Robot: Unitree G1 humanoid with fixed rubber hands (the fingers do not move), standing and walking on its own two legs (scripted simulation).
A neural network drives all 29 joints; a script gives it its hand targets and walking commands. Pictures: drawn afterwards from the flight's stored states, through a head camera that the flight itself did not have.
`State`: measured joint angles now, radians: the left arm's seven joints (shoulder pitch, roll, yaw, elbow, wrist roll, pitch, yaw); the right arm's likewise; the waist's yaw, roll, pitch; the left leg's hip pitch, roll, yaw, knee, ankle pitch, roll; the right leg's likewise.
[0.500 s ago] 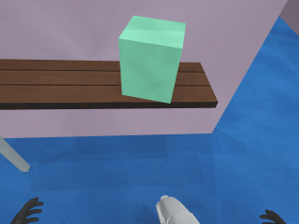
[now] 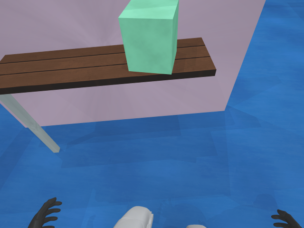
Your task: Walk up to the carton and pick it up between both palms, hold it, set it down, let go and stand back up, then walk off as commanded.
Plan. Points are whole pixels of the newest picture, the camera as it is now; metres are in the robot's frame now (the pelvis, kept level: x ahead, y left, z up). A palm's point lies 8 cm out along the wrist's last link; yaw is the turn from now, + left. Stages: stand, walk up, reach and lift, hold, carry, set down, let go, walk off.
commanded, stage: walk off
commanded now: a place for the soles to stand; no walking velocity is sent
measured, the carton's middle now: (152, 37) +0.87 +0.04 +0.05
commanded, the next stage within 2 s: none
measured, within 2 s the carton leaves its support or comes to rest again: neither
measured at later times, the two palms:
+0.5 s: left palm out of the picture -0.08 +0.35 -0.11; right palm out of the picture -0.04 -0.32 -0.05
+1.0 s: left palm out of the picture -0.19 +0.30 -0.07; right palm out of the picture -0.28 -0.35 -0.07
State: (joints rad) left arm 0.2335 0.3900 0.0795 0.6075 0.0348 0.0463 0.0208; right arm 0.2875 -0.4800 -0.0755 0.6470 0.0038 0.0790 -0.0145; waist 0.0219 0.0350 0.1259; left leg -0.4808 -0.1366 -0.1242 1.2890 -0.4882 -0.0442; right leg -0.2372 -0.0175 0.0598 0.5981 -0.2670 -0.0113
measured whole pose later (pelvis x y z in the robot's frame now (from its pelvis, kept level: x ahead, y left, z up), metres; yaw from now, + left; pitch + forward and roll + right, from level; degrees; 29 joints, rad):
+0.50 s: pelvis -0.18 +0.01 -0.01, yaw -1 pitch -5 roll -2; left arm 0.25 0.46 0.12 0.73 0.01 0.09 0.00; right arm 0.18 -0.45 -0.07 0.61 -0.02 0.03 -0.05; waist -0.01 -0.02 0.17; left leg -0.34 0.06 -0.03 0.65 -0.22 -0.02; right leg -0.34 0.10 0.16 1.06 -0.51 0.04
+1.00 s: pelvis -0.32 -0.01 +0.00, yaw +2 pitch -5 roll +2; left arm 0.21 0.40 0.08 0.66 0.02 0.04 0.00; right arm 0.39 -0.44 -0.09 0.74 -0.01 0.02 0.02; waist -0.03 -0.06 0.05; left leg -0.11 -0.03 0.03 0.55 -0.35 0.02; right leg -0.36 -0.05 0.05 0.70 -0.37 0.02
